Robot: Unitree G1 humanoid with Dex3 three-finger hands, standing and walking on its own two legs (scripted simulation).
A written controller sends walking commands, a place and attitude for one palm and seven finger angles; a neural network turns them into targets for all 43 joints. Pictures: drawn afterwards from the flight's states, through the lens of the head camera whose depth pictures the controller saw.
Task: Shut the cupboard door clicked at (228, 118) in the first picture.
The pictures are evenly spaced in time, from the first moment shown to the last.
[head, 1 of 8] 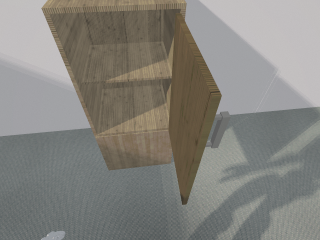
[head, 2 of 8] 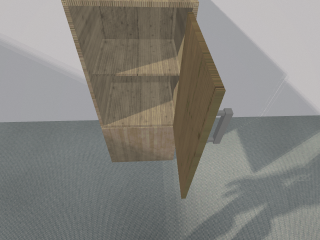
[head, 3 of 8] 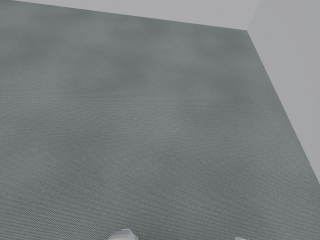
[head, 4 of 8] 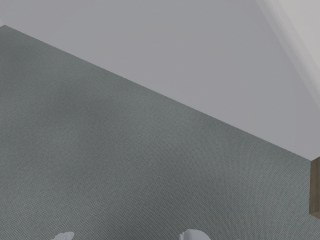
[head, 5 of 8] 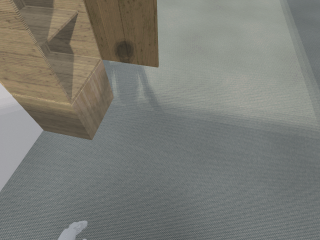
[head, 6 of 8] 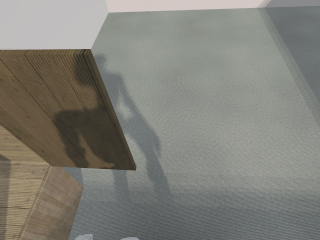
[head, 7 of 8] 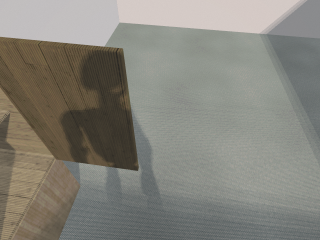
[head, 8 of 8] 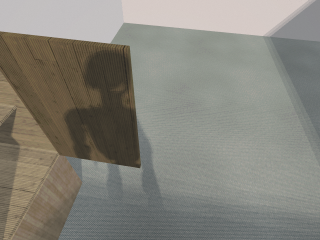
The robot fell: no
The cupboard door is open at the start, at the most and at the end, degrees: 89 89 89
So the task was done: no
